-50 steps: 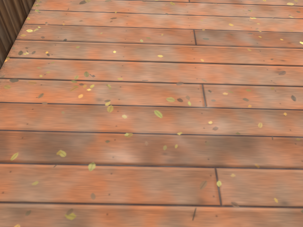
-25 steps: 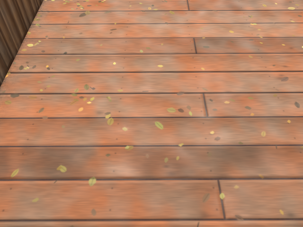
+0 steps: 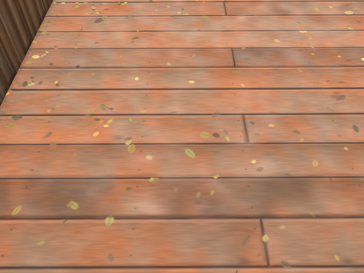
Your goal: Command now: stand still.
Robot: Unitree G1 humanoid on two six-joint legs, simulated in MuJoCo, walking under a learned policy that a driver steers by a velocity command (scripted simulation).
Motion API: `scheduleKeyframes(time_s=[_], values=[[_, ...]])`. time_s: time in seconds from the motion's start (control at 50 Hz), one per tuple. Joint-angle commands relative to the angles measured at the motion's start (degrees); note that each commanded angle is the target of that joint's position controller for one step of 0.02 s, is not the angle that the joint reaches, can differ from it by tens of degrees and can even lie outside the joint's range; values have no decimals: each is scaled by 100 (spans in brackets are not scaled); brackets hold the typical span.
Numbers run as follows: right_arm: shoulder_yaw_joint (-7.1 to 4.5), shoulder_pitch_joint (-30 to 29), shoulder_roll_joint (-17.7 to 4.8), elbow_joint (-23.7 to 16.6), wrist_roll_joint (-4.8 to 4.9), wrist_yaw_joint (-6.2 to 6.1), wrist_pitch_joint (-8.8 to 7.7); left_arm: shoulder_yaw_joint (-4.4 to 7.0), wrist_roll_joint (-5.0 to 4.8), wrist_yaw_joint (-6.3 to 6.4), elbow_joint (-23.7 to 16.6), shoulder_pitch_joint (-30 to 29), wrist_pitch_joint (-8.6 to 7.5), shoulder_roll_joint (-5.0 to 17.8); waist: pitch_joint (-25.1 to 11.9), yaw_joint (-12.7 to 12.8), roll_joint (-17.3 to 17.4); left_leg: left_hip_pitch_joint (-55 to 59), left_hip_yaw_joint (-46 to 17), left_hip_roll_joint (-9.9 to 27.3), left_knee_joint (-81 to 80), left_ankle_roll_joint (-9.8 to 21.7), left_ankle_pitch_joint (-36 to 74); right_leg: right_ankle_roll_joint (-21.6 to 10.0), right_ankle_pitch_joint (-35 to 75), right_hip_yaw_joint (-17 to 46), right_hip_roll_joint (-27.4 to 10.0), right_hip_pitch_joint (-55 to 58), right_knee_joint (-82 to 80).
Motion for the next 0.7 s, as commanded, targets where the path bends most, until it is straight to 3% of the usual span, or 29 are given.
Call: scheduleKeyframes(time_s=[0.02,0.7], values=[[-72,41,-553,-137,-1,-19,-40,71,-2,17,-63,442,-28,501,32,-2,-65,729,-136,134,-264,248,812,-84,599,195,-217,-930,-723],[-14,399,-456,-72,20,-45,-44,33,-22,20,-93,919,-50,369,91,-3,-58,686,-142,122,-227,241,907,-86,729,160,-190,-939,-711]])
